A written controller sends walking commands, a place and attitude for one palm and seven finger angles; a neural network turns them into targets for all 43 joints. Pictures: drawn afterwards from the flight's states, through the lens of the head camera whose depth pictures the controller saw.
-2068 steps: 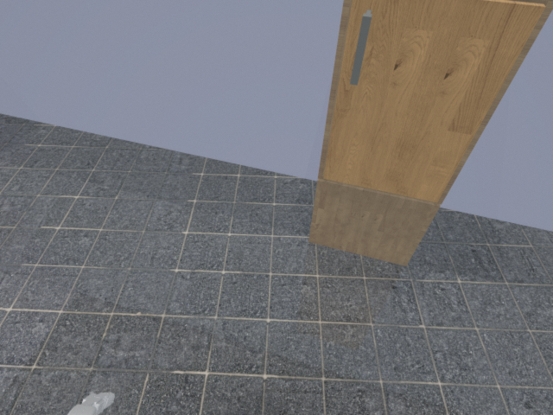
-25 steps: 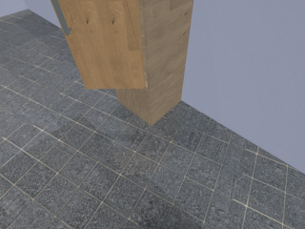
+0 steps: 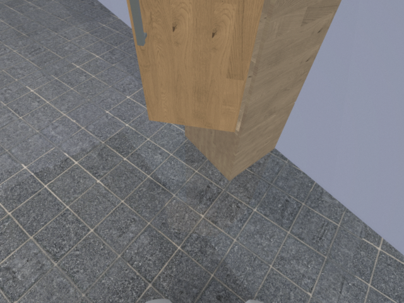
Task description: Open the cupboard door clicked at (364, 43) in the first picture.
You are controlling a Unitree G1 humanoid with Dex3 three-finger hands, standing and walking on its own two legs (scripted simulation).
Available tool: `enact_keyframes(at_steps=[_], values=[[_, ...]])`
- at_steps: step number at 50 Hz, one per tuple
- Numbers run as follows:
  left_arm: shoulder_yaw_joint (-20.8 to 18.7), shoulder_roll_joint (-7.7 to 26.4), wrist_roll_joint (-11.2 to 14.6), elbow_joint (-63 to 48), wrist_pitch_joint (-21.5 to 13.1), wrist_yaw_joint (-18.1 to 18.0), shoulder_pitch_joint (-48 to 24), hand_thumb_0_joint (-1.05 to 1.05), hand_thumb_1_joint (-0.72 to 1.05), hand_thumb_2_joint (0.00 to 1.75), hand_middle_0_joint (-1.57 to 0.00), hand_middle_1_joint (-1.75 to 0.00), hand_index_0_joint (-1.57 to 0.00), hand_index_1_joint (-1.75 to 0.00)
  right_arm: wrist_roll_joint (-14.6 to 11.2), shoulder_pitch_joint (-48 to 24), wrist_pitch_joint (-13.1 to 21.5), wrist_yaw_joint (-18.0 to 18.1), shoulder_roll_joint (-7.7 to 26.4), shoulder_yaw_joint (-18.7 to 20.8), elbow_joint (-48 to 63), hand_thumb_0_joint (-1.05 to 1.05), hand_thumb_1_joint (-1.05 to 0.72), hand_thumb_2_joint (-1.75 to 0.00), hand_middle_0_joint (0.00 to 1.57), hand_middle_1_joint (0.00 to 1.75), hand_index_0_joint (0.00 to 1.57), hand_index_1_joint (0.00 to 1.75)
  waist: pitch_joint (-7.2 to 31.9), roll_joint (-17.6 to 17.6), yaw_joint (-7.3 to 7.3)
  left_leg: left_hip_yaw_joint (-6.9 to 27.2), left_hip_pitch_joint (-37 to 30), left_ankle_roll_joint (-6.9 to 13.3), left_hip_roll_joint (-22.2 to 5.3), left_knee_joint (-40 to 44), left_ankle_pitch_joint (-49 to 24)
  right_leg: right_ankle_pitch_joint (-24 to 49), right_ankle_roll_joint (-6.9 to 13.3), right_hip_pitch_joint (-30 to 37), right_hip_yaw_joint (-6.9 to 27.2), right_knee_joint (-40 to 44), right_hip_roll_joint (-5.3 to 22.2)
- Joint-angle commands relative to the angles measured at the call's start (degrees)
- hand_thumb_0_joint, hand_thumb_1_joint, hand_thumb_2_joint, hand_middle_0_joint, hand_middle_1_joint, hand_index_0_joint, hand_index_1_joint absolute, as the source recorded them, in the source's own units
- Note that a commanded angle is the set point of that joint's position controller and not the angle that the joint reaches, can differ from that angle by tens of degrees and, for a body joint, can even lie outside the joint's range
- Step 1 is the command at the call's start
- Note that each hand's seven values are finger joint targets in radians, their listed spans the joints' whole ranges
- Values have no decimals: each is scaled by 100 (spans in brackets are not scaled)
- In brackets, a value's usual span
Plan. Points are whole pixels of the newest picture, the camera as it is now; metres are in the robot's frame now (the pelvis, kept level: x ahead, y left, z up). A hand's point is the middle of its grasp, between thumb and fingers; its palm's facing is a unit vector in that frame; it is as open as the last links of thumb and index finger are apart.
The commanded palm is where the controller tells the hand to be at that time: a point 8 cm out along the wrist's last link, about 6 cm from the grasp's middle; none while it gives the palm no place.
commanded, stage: take the last steps up to it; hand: left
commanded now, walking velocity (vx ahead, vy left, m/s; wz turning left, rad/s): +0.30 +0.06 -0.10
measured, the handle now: (139, 14) +0.82 +0.26 +0.14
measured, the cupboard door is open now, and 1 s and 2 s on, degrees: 43 43 43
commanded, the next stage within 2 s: come to a stop and stand still in 0.46 s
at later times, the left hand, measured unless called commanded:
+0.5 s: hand (150, 226) +0.30 +0.16 -0.15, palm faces -0.05 -0.98 -0.17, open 7.4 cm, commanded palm none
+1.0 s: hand (125, 218) +0.32 +0.23 -0.17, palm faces -0.04 -0.98 -0.22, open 7.4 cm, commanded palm none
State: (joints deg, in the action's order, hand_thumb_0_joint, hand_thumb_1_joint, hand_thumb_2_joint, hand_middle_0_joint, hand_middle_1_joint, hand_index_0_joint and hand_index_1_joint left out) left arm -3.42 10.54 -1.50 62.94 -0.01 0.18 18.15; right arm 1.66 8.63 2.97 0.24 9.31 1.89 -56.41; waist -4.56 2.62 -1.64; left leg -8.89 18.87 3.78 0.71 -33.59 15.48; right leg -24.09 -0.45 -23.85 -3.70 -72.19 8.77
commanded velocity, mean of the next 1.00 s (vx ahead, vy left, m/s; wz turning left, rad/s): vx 0.01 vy -0.02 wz -0.02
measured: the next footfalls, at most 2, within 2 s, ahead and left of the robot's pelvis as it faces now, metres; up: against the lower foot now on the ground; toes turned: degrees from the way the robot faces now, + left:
right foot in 0.40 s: +0.26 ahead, -0.11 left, +0.00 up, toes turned -10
left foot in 0.72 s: +0.37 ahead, +0.15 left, +0.00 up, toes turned +1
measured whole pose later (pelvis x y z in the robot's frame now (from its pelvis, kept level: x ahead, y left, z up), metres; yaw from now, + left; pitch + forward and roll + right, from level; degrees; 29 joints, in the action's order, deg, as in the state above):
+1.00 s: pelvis +0.26 +0.04 +0.01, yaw -6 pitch +1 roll -1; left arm -3.5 11.3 -0.7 57.6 3.7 -1.2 11.2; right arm 1.6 4.7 -1.0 3.0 8.9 2.1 -56.8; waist -5.5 -0.1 -0.8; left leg -5.3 19.4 1.0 -4.0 -29.4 10.5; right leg -31.2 -2.2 -23.7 -1.2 -58.6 0.2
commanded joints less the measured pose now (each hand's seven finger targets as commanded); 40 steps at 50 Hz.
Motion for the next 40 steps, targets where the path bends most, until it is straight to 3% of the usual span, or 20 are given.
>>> enact_keyframes(at_steps=[1, 8, 14, 16, 18, 19, 20, 21, 22, 23, 24, 26, 28, 31, 33, 34, 36, 37, 38, 40], values=[[-32, 25, -16, -519, -117, 13, -15, 0, 90, 90, -20, -30, -20, -30, -18, 1087, 161, 122, 672, 150, -155, 0, -90, -90, 20, 30, 20, 30, 210, -635, 150, 1484, -925, 669, -1677, 2242, -1489, 661, 14, -1017, 229, 196, 74], [-55, 103, -6, -933, -66, 65, -809, 0, 90, 90, -20, -30, -20, -30, -18, 1287, 168, 83, 652, 156, -262, 0, -90, -90, 20, 30, 20, 30, -21, -501, 129, 998, -1282, 747, -1580, 2548, -1664, 1400, -12, -1102, 162, 1952, -18], [1, 80, 5, -1245, -134, 59, -1480, 0, 90, 90, -20, -30, -20, -30, 25, 1803, 117, 94, 681, 93, -540, 0, -90, -90, 20, 30, 20, 30, -192, -315, 356, 802, -1696, 624, -1583, 2095, -2690, 1229, 166, -681, -141, 3151, -335], [13, 101, 4, -1217, -161, 44, -1332, 0, 90, 90, -20, -30, -20, -30, 28, 1853, 91, 102, 725, 87, -624, 0, -90, -90, 20, 30, 20, 30, -98, -466, 281, 642, -1779, 518, -1503, 1675, -3278, 1041, 245, -213, -324, 3464, -529], [-51, 250, -5, -929, -249, 20, -382, 0, 90, 90, -20, -30, -20, -30, -23, 1748, 86, 110, 706, 47, -675, 0, -90, -90, 20, 30, 20, 30, 298, -353, -170, 417, -1388, 235, -1193, 478, -3987, 1471, 384, 1264, -428, 4076, -780], [-152, 549, -17, -676, -325, -17, 483, 0, 90, 90, -20, -30, -20, -30, -90, 1594, 114, 96, 660, 55, -600, 0, -90, -90, 20, 30, 20, 30, 810, -116, -521, 230, -510, 11, -855, -652, -3434, 2330, 632, 2728, 229, 4128, -314], [-302, 1131, -15, -470, -375, -70, 1213, 0, 90, 90, -20, -30, -20, -30, -164, 1731, 147, 80, 480, 64, -446, 0, -90, -90, 20, 30, 20, 30, 1391, 937, -624, -65, 1016, -317, 22, -2415, -452, 3704, 1402, 4127, 2480, 4599, 1310], [-309, 1317, 99, -391, -375, -88, 1268, 0, 90, 90, -20, -30, -20, -30, -175, 1551, 101, 89, 560, 66, -393, 0, -90, -90, 20, 30, 20, 30, 1494, 805, -572, 501, 1393, -375, 70, -3871, 1867, 4191, 1939, 3862, 3193, 5187, 2071], [-288, 1027, 98, -524, -354, -157, 750, 0, 90, 90, -20, -30, -20, -30, -154, 1221, 34, 92, 600, 105, -320, 0, -90, -90, 20, 30, 20, 30, 1002, 400, -427, 1038, 1496, -324, -262, -4061, 1593, 3309, 1845, 3065, 2837, 5388, 1852], [-199, 772, 89, -649, -338, -196, 230, 0, 90, 90, -20, -30, -20, -30, -105, 974, -8, 65, 391, 100, -306, 0, -90, -90, 20, 30, 20, 30, 314, 56, -261, 1113, 1608, -339, -480, -3836, 1189, 2839, 1569, 2173, 2259, 5617, 1603], [-103, 555, 84, -688, -338, -183, -104, 0, 90, 90, -20, -30, -20, -30, -78, 1004, -74, 46, 194, 70, -329, 0, -90, -90, 20, 30, 20, 30, 87, 82, 13, 1082, 1360, -393, -604, -3491, 874, 2692, 1265, 1526, 1608, 5799, 1307], [-18, 310, 53, -682, -387, -150, -359, 0, 90, 90, -20, -30, -20, -30, -43, 1383, -185, 16, -2, 34, -466, 0, -90, -90, 20, 30, 20, 30, 113, 515, 312, 837, 739, -519, -600, -2706, 518, 2775, 935, 922, 671, 5957, 853], [-87, 273, 0, -664, -413, -140, -377, 0, 90, 90, -20, -30, -20, -30, -47, 1570, -198, -16, -137, 44, -561, 0, -90, -90, 20, 30, 20, 30, 371, 679, 398, 605, 266, -593, -534, -1652, 350, 2817, 851, 901, 239, 5859, 618], [-55, 434, 36, -532, -343, -153, -290, 0, 90, 90, -20, -30, -20, -30, -71, 1276, -170, 16, -158, -24, -546, 0, -90, -90, 20, 30, 20, 30, 573, 396, 232, 407, -138, -687, -208, -401, -79, 3746, 781, 1310, 157, 5302, 404], [-26, 531, 67, -444, -262, -193, -327, 0, 90, 90, -20, -30, -20, -30, -74, 1291, -164, 37, -20, -16, -563, 0, -90, -90, 20, 30, 20, 30, 690, 352, 304, 413, -699, -708, -110, 577, -962, 3792, 537, 1330, 67, 4757, 275], [-6, 525, 92, -431, -213, -212, -255, 0, 90, 90, -20, -30, -20, -30, -75, 1301, -140, 52, 221, 32, -553, 0, -90, -90, 20, 30, 20, 30, 778, 86, 306, 579, -1100, -645, -344, 872, -1924, 3357, 359, 1169, 6, 4433, 131], [70, 277, 149, -419, -73, -268, 119, 0, 90, 90, -20, -30, -20, -30, -88, 1172, -145, 157, 858, 158, -435, 0, -90, -90, 20, 30, 20, 30, 1043, -964, 179, 1650, -1470, 31, -1591, 720, -4735, 993, -68, 777, -196, 4072, -341], [81, 257, 106, -423, 7, -295, 127, 0, 90, 90, -20, -30, -20, -30, -78, 1130, -226, 178, 1011, 223, -404, 0, -90, -90, 20, 30, 20, 30, 703, -836, 247, 1703, -1073, 291, -1860, 889, -4530, -188, -77, 863, -174, 3666, -512], [79, 199, 104, -455, 88, -282, 126, 0, 90, 90, -20, -30, -20, -30, -55, 948, -261, 219, 1057, 235, -353, 0, -90, -90, 20, 30, 20, 30, 410, -1100, 203, 1777, -830, 459, -1969, 1113, -4640, -663, -117, 704, -155, 3199, -572], [45, 339, 107, -440, 221, -260, 28, 0, 90, 90, -20, -30, -20, -30, -27, 888, -313, 332, 1069, 233, -336, 0, -90, -90, 20, 30, 20, 30, 443, -1807, 289, 1998, -940, 736, -2176, 1203, -5619, -1189, -110, 366, 176, 1950, -576]])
